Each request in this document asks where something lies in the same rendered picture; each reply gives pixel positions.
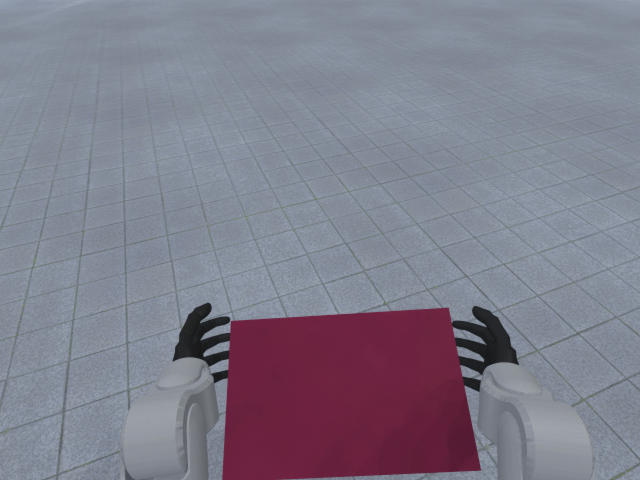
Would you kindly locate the robot left forearm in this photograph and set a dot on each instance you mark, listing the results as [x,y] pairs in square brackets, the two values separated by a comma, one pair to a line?
[164,432]

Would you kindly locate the carton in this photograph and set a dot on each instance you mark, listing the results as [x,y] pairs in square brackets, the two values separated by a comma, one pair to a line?
[361,394]

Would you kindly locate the robot right forearm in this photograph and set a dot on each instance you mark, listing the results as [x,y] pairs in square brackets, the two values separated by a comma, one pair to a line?
[537,438]

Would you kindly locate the left robot hand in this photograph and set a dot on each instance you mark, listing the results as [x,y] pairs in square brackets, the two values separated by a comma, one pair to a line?
[191,345]

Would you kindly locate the right robot hand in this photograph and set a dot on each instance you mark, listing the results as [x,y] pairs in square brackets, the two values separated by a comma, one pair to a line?
[497,349]

